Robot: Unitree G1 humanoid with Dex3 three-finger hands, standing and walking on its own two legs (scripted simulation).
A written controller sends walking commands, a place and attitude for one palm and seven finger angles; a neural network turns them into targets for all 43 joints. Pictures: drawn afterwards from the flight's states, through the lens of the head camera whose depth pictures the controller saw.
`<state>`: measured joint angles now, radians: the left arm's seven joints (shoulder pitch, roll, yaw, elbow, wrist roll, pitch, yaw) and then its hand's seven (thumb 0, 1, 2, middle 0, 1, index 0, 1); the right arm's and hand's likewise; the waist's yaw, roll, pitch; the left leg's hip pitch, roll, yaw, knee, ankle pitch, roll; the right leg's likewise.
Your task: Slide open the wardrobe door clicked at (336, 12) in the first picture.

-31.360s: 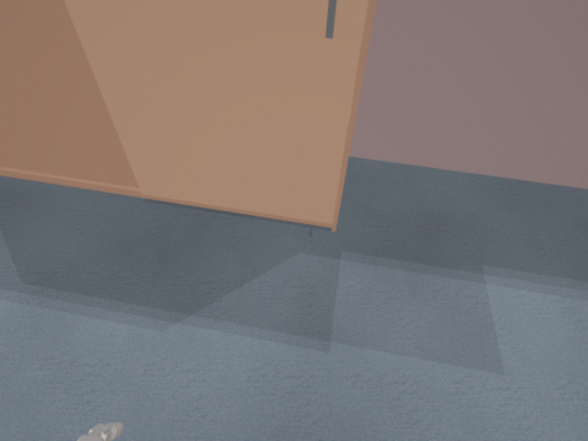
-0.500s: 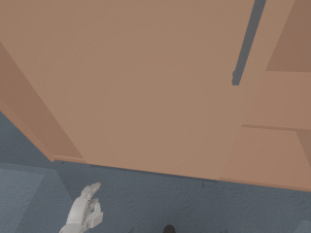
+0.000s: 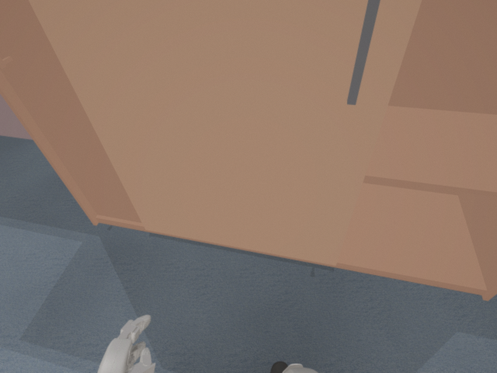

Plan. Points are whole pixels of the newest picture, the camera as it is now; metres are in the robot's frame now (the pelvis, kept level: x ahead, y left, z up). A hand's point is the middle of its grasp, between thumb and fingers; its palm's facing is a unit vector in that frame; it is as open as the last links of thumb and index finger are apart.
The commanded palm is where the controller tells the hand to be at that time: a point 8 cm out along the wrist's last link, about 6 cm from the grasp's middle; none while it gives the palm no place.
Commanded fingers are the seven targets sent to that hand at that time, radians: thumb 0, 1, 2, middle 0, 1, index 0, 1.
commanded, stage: stop stepping back and stand still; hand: right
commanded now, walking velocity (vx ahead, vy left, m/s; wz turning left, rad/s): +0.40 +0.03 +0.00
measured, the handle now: (366, 31) +0.68 -0.24 +0.25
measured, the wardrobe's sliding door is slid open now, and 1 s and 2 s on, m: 0.59 0.59 0.59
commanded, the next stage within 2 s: let the arm hang, fingers relaxed in 1.24 s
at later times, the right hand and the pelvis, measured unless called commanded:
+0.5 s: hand out of the picture +0.06 -0.32 +0.19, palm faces +0.59 +0.69 -0.42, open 7.4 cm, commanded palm +0.01 -0.34 +0.18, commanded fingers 0.00 -0.90 -0.90 0.20 0.30 0.20 0.30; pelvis -0.09 -0.03 +0.00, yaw -7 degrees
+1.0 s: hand out of the picture +0.09 -0.35 +0.17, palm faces +0.57 +0.69 -0.45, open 7.4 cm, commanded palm +0.03 -0.38 +0.18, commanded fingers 0.00 -0.90 -0.90 0.20 0.30 0.20 0.30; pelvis -0.07 -0.06 +0.00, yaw -9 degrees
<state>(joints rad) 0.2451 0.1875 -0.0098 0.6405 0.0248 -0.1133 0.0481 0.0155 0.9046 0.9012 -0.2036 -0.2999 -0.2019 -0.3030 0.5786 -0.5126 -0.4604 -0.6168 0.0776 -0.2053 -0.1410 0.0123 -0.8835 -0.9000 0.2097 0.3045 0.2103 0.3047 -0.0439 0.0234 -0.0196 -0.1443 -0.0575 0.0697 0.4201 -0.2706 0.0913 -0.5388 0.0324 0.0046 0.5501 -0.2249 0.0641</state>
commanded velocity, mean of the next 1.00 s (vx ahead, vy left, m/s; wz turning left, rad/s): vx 0.13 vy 0.06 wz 0.00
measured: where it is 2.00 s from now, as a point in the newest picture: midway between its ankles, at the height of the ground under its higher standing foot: outside the picture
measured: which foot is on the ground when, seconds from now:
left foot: down 0.00-0.16, up 0.18-0.36, down 0.38-1.00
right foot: up 0.00-0.14, down 0.16-0.36, up 0.38-0.62, down 0.64-1.00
